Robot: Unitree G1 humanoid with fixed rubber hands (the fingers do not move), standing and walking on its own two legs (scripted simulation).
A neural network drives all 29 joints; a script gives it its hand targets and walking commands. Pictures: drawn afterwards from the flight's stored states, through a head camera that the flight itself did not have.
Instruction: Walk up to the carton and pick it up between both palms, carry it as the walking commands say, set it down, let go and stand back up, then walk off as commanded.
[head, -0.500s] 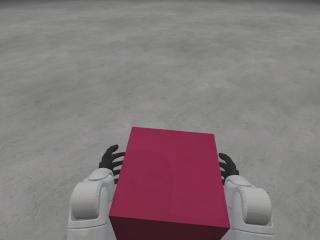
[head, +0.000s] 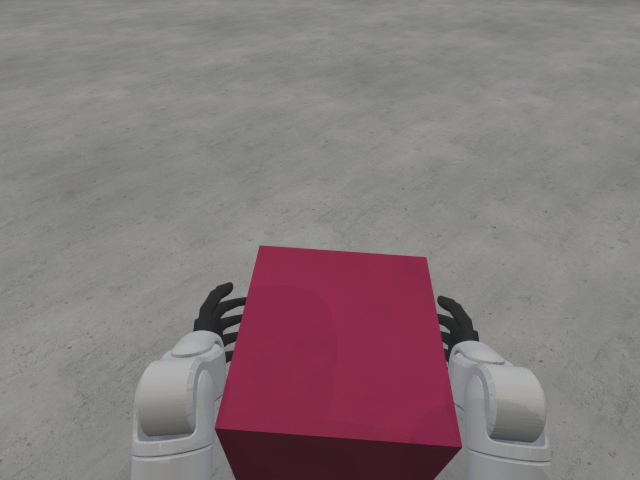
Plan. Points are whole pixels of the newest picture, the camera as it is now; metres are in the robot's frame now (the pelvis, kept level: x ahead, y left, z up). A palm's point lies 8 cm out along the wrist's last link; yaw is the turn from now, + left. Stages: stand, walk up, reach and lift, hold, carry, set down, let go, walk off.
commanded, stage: carry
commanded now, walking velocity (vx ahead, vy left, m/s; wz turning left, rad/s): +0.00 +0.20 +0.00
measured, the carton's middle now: (333, 383) +0.26 +0.00 +0.03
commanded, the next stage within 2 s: none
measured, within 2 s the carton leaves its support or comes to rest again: neither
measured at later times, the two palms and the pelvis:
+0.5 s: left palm (176, 357) +0.25 +0.18 +0.10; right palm (438, 398) +0.22 -0.11 +0.07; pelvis -0.02 +0.06 +0.01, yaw -2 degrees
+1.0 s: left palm (41, 373) +0.23 +0.32 +0.10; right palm (312, 395) +0.22 +0.03 +0.08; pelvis -0.05 +0.18 +0.00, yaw -3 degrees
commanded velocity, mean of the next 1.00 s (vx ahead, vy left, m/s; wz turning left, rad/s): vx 0.00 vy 0.20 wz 0.00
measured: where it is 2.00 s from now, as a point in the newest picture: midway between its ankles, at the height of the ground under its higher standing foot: outside the picture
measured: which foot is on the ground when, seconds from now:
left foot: down 0.00-0.36, up 0.38-0.68, down 0.70-1.00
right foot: down 0.00-0.08, up 0.10-0.32, down 0.34-0.72, up 0.74-0.96, down 0.98-1.00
